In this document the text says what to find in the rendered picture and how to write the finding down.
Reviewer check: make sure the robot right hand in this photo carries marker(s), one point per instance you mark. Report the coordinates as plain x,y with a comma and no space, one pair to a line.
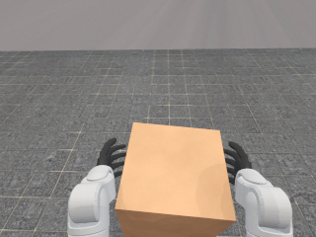
241,160

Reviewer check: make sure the robot left hand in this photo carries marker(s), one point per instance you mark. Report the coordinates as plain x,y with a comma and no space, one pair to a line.
106,158

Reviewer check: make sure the carton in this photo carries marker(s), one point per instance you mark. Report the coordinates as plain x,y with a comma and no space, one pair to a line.
174,183

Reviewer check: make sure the right robot forearm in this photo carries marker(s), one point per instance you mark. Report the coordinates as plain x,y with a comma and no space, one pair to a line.
268,211

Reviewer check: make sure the left robot forearm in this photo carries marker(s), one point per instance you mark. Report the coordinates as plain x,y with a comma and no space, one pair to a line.
88,210

